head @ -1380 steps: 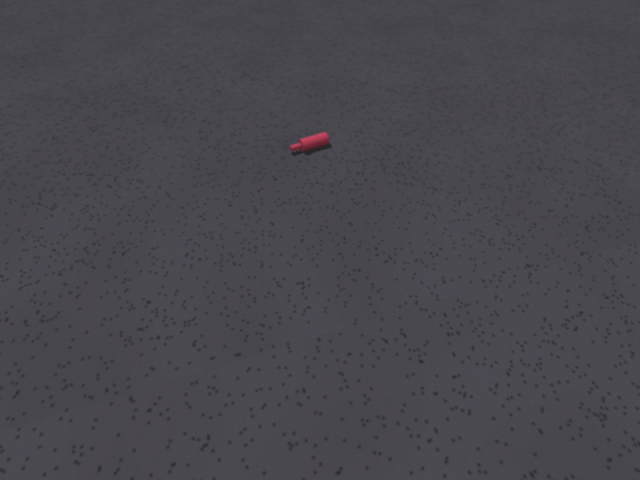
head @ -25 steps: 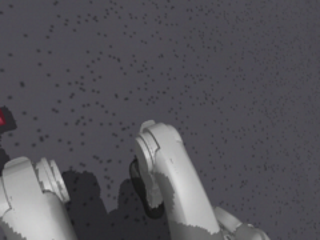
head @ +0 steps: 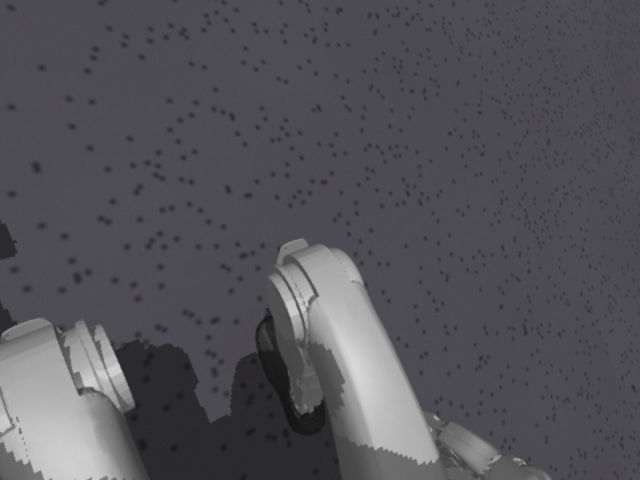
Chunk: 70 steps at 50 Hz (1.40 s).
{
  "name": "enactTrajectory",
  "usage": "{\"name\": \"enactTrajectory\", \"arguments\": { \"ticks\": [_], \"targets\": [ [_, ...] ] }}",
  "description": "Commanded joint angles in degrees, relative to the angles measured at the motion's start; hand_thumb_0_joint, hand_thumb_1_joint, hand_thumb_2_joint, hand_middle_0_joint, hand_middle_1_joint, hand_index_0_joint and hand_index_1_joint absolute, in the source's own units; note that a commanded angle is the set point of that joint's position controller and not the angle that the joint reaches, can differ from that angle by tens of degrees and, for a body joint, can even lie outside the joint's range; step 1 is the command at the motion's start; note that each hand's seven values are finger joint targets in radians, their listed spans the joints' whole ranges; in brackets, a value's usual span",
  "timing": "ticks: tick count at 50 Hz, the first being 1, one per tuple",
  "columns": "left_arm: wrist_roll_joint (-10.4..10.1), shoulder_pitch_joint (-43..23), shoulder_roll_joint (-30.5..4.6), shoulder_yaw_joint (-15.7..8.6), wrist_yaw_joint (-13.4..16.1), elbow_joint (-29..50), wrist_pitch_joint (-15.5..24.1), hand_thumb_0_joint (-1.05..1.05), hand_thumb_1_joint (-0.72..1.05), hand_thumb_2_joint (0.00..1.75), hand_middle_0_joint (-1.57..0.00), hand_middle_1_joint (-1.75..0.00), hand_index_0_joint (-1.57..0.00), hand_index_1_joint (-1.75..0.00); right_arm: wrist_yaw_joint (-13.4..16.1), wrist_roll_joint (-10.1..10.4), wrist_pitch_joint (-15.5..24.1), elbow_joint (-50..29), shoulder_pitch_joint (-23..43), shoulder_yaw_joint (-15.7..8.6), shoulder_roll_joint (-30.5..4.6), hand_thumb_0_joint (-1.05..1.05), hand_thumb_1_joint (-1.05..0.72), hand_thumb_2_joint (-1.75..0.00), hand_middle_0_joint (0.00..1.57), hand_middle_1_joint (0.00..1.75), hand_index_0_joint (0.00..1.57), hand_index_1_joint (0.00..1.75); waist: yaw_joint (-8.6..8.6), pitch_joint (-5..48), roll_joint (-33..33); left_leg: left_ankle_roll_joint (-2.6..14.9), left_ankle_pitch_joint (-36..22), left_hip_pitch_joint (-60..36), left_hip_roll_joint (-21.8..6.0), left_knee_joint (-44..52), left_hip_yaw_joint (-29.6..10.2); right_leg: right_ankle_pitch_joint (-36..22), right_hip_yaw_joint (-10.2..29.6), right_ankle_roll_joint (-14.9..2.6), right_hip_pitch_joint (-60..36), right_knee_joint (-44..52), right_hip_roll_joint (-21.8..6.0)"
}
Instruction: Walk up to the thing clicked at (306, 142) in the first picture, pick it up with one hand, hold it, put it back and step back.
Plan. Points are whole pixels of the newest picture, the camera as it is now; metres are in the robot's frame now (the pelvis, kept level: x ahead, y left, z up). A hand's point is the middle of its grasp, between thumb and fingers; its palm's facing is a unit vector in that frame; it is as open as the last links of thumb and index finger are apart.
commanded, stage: settle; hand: left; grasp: from above
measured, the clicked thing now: out of the picture +0.41 +0.35 -0.27
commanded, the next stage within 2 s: lift in 0.94 s
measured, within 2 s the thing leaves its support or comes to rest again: leaves its support in 0.20 s
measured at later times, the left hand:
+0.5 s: hand out of the picture +0.41 +0.34 -0.18, palm faces -0.33 -0.15 -0.93, open 9.3 cm
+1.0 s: hand out of the picture +0.40 +0.33 -0.11, palm faces -0.39 -0.12 -0.91, open 9.3 cm
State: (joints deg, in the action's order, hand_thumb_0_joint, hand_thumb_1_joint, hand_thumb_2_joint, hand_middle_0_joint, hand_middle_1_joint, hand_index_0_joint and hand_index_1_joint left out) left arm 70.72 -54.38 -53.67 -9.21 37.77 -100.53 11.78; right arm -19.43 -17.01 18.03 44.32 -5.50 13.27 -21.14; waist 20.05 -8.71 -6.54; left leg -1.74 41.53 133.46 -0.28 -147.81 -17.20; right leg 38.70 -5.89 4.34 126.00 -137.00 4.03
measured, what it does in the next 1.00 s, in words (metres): stands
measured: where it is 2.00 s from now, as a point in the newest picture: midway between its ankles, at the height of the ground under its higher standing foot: (219, 441)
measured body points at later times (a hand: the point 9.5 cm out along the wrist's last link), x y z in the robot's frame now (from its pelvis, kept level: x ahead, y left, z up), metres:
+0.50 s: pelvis +0.00 +0.00 +0.01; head +0.22 +0.11 +0.39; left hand +0.43 +0.34 -0.13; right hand +0.09 -0.26 -0.07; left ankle +0.06 +0.13 -0.26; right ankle +0.12 -0.14 -0.26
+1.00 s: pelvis -0.01 -0.01 +0.04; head +0.20 +0.08 +0.43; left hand +0.42 +0.34 -0.06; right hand +0.09 -0.28 -0.07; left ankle +0.06 +0.13 -0.26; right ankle +0.12 -0.14 -0.26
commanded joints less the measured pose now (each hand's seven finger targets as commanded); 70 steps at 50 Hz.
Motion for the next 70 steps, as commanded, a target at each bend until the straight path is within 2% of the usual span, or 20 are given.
{"name": "enactTrajectory", "arguments": {
  "ticks": [1, 4, 8, 9, 10, 11, 14, 16, 19, 21, 28, 33, 35, 37, 44, 47, 51, 58, 66, 70],
  "targets": [
    [-0.8, -12.8, -12.2, 0.0, 1.6, 5.7, 2.2, 0.00, 0.71, 0.67, -1.08, -0.61, -1.09, -0.61, 0.8, 0.8, -0.1, -0.1, -8.4, -4.6, -17.6, 0.00, -0.90, -0.90, 0.20, 0.30, 0.20, 0.30, 2.01, 34.3, 26.1, 1.55, -12.2, -26.8, -1.7, 15.6, 8.2, -14.7, -9.6, -4.51, -17.8, 10.8, 1.4],
    [-0.1, -14.4, -11.6, 0.8, 1.7, 7.6, 2.7, 0.00, 0.77, 0.67, -1.10, -0.65, -1.13, -0.62, 0.7, 0.6, 0.3, -0.3, -8.7, -5.6, -18.2, 0.00, -0.90, -0.90, 0.20, 0.30, 0.20, 0.30, 1.95, 35.4, 29.5, 1.03, -12.9, -29.6, -1.7, 16.1, 7.9, -14.7, -10.2, -4.93, -16.0, 9.6, 1.2],
    [0.9, -14.9, -12.2, -0.5, 2.7, 10.0, 2.8, 0.00, 0.82, 0.70, -1.13, -0.66, -1.16, -0.63, 0.7, 0.5, 0.2, -0.3, -9.4, -6.1, -17.9, 0.00, -0.90, -0.90, 0.20, 0.30, 0.20, 0.30, 1.67, 37.0, 30.6, 0.93, -12.2, -30.0, -1.7, 16.9, 8.0, -14.2, -10.2, -5.02, -16.4, 9.9, 1.2],
    [0.9, -13.1, -13.7, -2.3, 3.2, 9.8, 2.4, 0.00, 0.83, 0.71, -1.14, -0.67, -1.16, -0.65, 1.0, 0.7, -0.2, 0.1, -9.4, -6.4, -17.9, 0.00, -0.90, -0.90, 0.20, 0.30, 0.20, 0.30, 0.58, 38.8, 30.2, 0.95, -11.9, -30.4, -1.7, 17.0, 8.3, -14.0, -9.8, -5.16, -17.2, 10.5, 1.4],
    [1.0, -15.3, -12.4, -0.1, 2.8, 10.6, 2.3, 0.00, 0.84, 0.72, -1.15, -0.66, -1.17, -0.65, 0.9, 1.1, 0.1, -0.5, -8.6, -6.4, -17.4, 0.00, -0.90, -0.90, 0.20, 0.30, 0.20, 0.30, 1.39, 36.6, 30.5, 1.02, -10.8, -28.9, -1.6, 16.6, 8.7, -13.1, -9.6, -5.07, -15.7, 10.1, 0.9],
    [0.9, -14.9, -13.8, -1.8, 3.0, 11.1, 2.1, 0.00, 0.84, 0.73, -1.16, -0.66, -1.17, -0.65, 0.9, 1.0, 0.0, -0.1, -9.1, -6.7, -17.7, 0.00, -0.90, -0.90, 0.20, 0.30, 0.20, 0.30, 1.01, 37.0, 30.1, 1.14, -10.0, -28.8, -1.6, 17.1, 8.7, -12.3, -9.5, -5.04, -16.2, 10.8, 1.0],
    [-0.1, -12.6, -10.7, -2.2, 2.8, 14.5, 0.8, 0.00, 0.85, 0.75, -1.17, -0.67, -1.18, -0.66, 0.9, 1.8, -0.3, -0.6, -9.0, -7.8, -16.5, 0.00, -0.90, -0.90, 0.20, 0.30, 0.20, 0.30, -1.22, 41.6, 32.4, 0.71, -11.6, -30.9, -1.4, 18.5, 8.8, -13.4, -9.4, -5.45, -15.4, 10.5, 0.9],
    [0.1, -12.8, -8.9, -0.2, 1.8, 14.1, -0.5, 0.00, 0.84, 0.75, -1.17, -0.66, -1.18, -0.65, 0.5, 2.3, -0.3, -0.5, -8.9, -8.7, -16.2, 0.00, -0.90, -0.90, 0.20, 0.30, 0.20, 0.30, -0.87, 39.8, 31.9, 1.00, -10.5, -29.1, -1.3, 18.0, 9.7, -12.7, -8.7, -5.40, -13.9, 10.9, 1.0],
    [-1.3, -11.1, -8.1, -1.4, -0.1, 19.8, -2.4, 0.00, 0.82, 0.72, -1.15, -0.64, -1.16, -0.63, 0.5, 3.8, -1.2, -0.2, -9.7, -10.8, -15.5, 0.00, -0.90, -0.90, 0.20, 0.30, 0.20, 0.30, -4.21, 45.7, 34.0, 0.88, -13.6, -31.8, -1.0, 19.2, 10.3, -14.5, -7.9, -5.86, -13.8, 10.9, 0.9],
    [-3.1, -10.3, -3.7, 0.9, -1.6, 20.0, -3.6, 0.00, 0.77, 0.72, -1.12, -0.63, -1.13, -0.62, 0.4, 5.0, -1.8, 0.2, -9.5, -11.4, -14.6, 0.00, -0.90, -0.90, 0.20, 0.30, 0.20, 0.30, -4.72, 45.7, 33.1, 0.96, -12.9, -31.5, -1.0, 20.6, 10.2, -13.8, -7.7, -6.12, -12.3, 11.3, 0.8],
    [-4.3, -12.1, 0.8, 4.1, -8.8, 23.6, -5.1, 0.00, 0.64, 0.62, -1.07, -0.50, -1.05, -0.52, 1.8, 7.6, -5.1, -0.9, -11.1, -13.5, -13.3, 0.00, -0.90, -0.90, 0.20, 0.30, 0.20, 0.30, -4.65, 44.7, 24.8, 2.43, -11.2, -26.4, -0.2, 21.4, 11.4, -12.7, -5.5, -5.92, -13.1, 14.1, 0.2],
    [-4.2, -15.2, -0.4, 3.5, -12.8, 27.5, -2.9, 0.00, 0.68, 0.63, -1.10, -0.51, -1.08, -0.53, 3.4, 8.3, -7.3, -2.1, -12.1, -14.3, -12.4, 0.00, -0.90, -0.90, 0.20, 0.30, 0.20, 0.30, -5.04, 46.3, 22.4, 2.79, -7.7, -26.2, 0.5, 22.6, 11.9, -8.6, -4.2, -5.98, -14.8, 16.0, -0.3],
    [-3.7, -13.8, 1.6, 5.1, -13.7, 26.1, -2.3, 0.00, 0.71, 0.62, -1.11, -0.52, -1.10, -0.54, 4.1, 8.4, -8.0, -2.0, -12.5, -14.3, -11.7, 0.00, -0.90, -0.90, 0.20, 0.30, 0.20, 0.30, -5.01, 44.7, 21.7, 2.77, -6.9, -25.9, 0.7, 22.9, 12.4, -7.3, -3.9, -5.97, -14.7, 16.9, -0.5],
    [-3.3, -14.4, -1.3, 3.3, -14.1, 28.3, -1.7, 0.00, 0.70, 0.60, -1.11, -0.50, -1.10, -0.52, 5.0, 8.7, -8.8, -2.5, -12.5, -14.5, -11.4, 0.00, -0.90, -0.90, 0.20, 0.30, 0.20, 0.30, -6.06, 46.2, 20.9, 2.90, -6.3, -25.8, 0.9, 23.3, 13.0, -5.8, -3.3, -6.11, -15.7, 18.0, -0.4],
    [-1.5, -14.5, -2.1, 2.1, -13.6, 32.2, -1.6, 0.00, 0.77, 0.69, -1.17, -0.51, -1.14, -0.54, 7.0, 9.6, -11.3, -3.0, -13.1, -14.9, -10.5, 0.00, -0.90, -0.90, 0.20, 0.30, 0.20, 0.30, -7.95, 51.7, 24.7, 2.49, -11.5, -31.3, 1.1, 25.7, 14.3, -11.4, -3.3, -6.59, -16.9, 17.9, -1.1],
    [-1.8, -15.0, -0.1, 3.1, -13.6, 31.5, -1.9, 0.00, 0.79, 0.70, -1.20, -0.49, -1.17, -0.53, 7.9, 9.7, -11.8, -2.9, -13.5, -15.2, -10.2, 0.00, -0.90, -0.90, 0.20, 0.30, 0.20, 0.30, -6.94, 50.3, 24.1, 2.68, -10.8, -31.1, 1.1, 26.1, 14.6, -11.0, -3.0, -6.46, -16.3, 18.9, -1.4],
    [-2.3, -14.8, -0.2, 3.0, -14.0, 31.4, -2.6, 0.00, 0.80, 0.73, -1.25, -0.51, -1.21, -0.55, 8.9, 9.9, -12.3, -2.8, -14.2, -15.3, -9.6, 0.00, -0.91, -0.91, 0.20, 0.30, 0.20, 0.30, -7.41, 50.4, 22.3, 3.07, -9.2, -30.2, 1.1, 27.1, 15.0, -9.1, -2.4, -6.44, -17.2, 20.5, -1.5],
    [-5.3, -13.1, 0.8, 3.5, -17.5, 33.9, -4.4, 0.00, 0.76, 0.69, -1.15, -0.52, -1.14, -0.54, 10.1, 11.2, -13.2, -3.2, -14.6, -16.5, -9.5, 0.00, -0.90, -0.90, 0.20, 0.30, 0.20, 0.30, -9.17, 52.0, 22.5, 2.84, -7.8, -33.4, 1.1, 30.8, 14.6, -7.8, -2.2, -6.71, -17.9, 22.2, -2.0],
    [-6.4, -7.5, 0.9, 3.4, -22.0, 43.7, -5.0, 0.00, 0.76, 0.69, -1.13, -0.56, -1.14, -0.56, 11.3, 13.1, -15.0, -5.5, -14.7, -17.6, -8.7, 0.00, -0.90, -0.90, 0.20, 0.30, 0.20, 0.30, -11.29, 55.3, 22.3, 2.92, -8.9, -38.9, 1.1, 35.8, 14.5, -9.2, -1.5, -6.66, -23.4, 25.9, -2.2],
    [-7.4, -5.2, 3.4, 4.2, -23.9, 48.9, -5.5, 0.00, 0.73, 0.72, -1.11, -0.58, -1.11, -0.59, 12.4, 14.1, -16.0, -6.8, -14.6, -18.2, -8.0, 0.00, -0.90, -0.90, 0.20, 0.30, 0.20, 0.30, -11.46, 55.0, 21.1, 3.08, -9.1, -40.9, 1.0, 38.6, 14.2, -9.7, -1.0, -6.48, -25.1, 28.7, -2.4]
  ]
}}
